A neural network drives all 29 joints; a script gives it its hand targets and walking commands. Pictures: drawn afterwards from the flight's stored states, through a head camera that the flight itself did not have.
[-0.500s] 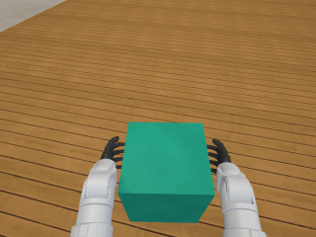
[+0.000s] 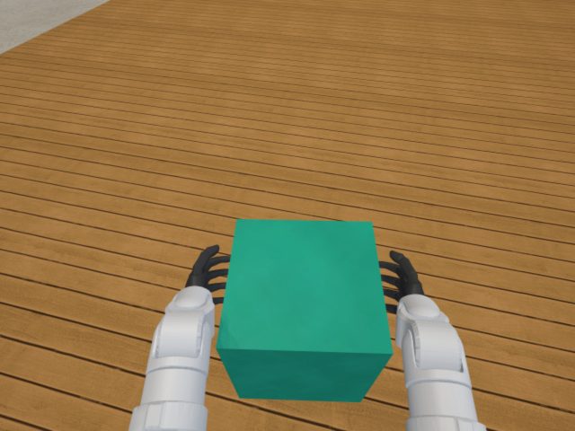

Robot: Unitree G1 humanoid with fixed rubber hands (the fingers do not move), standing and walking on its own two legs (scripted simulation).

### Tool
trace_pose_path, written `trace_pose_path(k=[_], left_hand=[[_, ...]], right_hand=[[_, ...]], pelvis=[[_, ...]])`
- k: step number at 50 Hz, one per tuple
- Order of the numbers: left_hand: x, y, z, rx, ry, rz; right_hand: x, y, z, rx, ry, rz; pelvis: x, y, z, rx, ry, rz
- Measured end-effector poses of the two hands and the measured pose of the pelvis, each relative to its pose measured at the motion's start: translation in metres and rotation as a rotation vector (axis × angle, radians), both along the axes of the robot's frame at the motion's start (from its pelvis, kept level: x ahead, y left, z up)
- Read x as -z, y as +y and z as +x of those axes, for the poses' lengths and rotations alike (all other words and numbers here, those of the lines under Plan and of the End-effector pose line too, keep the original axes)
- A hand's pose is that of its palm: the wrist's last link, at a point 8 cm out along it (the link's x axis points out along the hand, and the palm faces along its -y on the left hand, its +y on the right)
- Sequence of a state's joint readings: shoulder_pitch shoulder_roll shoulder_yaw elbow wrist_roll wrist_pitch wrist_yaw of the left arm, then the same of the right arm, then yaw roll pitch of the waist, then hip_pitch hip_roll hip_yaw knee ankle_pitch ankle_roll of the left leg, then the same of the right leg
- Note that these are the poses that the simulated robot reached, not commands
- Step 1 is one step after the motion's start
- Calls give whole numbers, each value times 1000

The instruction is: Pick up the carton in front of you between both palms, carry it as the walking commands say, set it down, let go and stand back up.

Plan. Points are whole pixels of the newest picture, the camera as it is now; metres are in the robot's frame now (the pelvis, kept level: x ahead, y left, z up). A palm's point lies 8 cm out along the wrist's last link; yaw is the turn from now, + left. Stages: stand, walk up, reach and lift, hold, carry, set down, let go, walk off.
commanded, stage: hold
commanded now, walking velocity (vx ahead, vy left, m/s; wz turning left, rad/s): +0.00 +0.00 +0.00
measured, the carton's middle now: (301, 315) +0.31 -0.01 -0.05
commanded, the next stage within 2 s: set down in 0.56 s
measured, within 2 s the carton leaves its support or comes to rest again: neither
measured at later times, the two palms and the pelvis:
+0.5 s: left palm (188, 314) +0.25 +0.15 +0.05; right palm (399, 280) +0.32 -0.14 +0.05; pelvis +0.00 -0.06 +0.01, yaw +13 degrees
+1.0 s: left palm (215, 300) +0.31 +0.13 -0.01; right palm (394, 281) +0.36 -0.16 -0.03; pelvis -0.02 -0.06 -0.01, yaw +13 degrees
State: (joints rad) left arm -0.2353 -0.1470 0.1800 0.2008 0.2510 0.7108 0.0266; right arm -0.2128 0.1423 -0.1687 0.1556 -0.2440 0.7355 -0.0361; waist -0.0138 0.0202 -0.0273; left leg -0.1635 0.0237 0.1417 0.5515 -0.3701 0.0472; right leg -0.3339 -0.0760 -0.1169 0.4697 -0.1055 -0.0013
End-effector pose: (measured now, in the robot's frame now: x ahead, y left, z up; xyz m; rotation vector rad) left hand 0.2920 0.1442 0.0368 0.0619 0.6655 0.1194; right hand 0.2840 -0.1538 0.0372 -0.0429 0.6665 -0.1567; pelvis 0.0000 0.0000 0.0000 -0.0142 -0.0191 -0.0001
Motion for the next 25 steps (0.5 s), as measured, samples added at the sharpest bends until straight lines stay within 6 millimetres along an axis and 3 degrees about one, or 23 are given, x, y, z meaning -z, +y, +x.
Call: trace_pose_path(k=[9, 13, 25], left_hand=[[-4, 31, -33, -156, 3, 6], [-8, 35, -44, -221, 1, 5], [-17, 4, -38, -228, 7, 19]], right_hand=[[-4, 33, 15, -174, 3, -3], [-8, 41, 24, -234, 0, -5], [-8, 10, 32, -240, 5, 24]], pelvis=[[-10, -14, -1, -143, -75, 15], [-11, -25, -1, -186, -86, 19], [-12, -60, 2, -222, -93, 22]])
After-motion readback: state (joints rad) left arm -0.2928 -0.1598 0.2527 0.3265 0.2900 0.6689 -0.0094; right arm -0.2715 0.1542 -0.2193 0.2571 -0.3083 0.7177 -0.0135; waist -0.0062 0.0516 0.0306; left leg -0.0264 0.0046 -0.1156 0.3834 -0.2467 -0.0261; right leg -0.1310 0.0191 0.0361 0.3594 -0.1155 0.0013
